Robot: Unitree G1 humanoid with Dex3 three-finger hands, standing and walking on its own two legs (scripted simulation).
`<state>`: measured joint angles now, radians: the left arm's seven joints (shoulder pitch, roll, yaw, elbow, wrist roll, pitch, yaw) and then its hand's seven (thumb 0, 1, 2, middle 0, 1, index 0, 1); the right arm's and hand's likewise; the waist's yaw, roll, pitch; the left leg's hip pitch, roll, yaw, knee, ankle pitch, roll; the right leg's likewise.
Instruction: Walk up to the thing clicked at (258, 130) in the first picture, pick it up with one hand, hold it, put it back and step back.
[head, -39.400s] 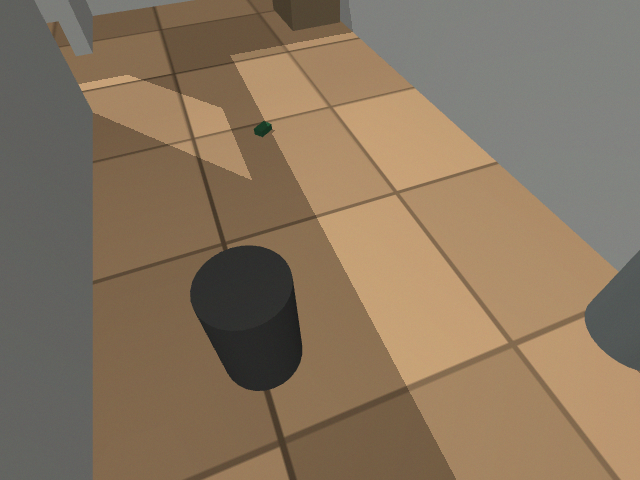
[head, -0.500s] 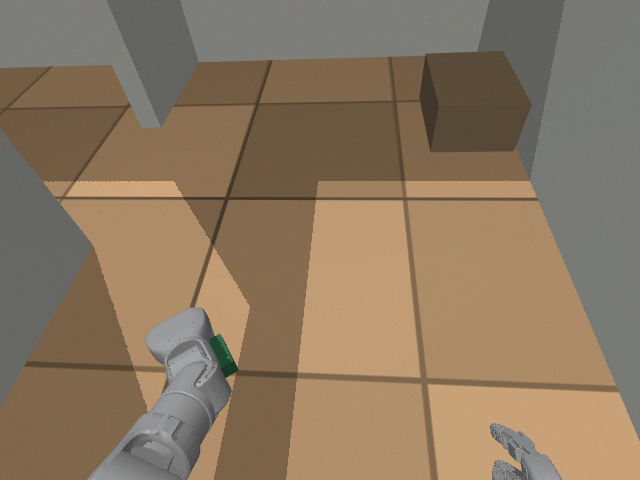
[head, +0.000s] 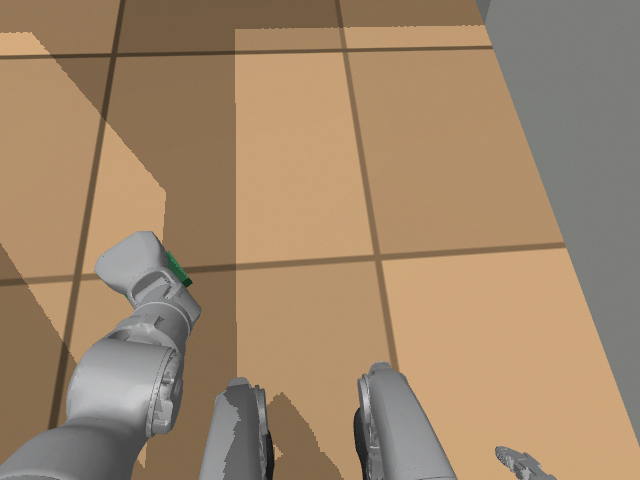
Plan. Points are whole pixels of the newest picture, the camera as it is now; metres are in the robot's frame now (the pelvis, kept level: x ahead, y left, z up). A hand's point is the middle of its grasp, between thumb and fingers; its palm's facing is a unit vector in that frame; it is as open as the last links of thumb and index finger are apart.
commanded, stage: crouch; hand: left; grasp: from above
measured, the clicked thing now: (156, 283) +0.41 +0.24 -0.17
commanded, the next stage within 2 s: lower in 1.36 s
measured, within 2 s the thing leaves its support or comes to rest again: neither
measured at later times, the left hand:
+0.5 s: hand (192, 292) +0.44 +0.22 -0.31, palm faces -0.35 -0.24 -0.91, open 8.1 cm
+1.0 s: hand (198, 290) +0.46 +0.23 -0.39, palm faces -0.35 -0.23 -0.91, open 8.1 cm
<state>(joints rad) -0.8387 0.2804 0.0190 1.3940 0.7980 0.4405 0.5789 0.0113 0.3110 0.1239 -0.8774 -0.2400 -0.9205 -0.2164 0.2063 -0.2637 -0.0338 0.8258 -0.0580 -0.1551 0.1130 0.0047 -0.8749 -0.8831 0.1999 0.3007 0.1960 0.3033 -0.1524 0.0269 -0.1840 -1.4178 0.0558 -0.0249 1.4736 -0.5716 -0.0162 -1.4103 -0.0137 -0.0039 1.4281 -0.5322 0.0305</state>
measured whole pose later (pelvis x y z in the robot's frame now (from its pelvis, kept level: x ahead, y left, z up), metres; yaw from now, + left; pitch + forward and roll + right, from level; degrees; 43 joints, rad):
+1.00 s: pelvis -0.04 +0.00 -0.25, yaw -2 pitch +36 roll -4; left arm -1.17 0.59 0.19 1.63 0.96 0.23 0.49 0.01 0.31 0.07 -0.91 -0.22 -0.95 -0.20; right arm 0.17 -0.28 0.03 0.86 -0.16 -0.22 0.22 0.00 -0.89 -0.89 0.20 0.30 0.20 0.30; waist -0.27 0.05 -0.07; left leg -2.25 0.03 -0.11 2.30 -0.69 -0.03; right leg -2.23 0.00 -0.01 2.24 -0.64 0.04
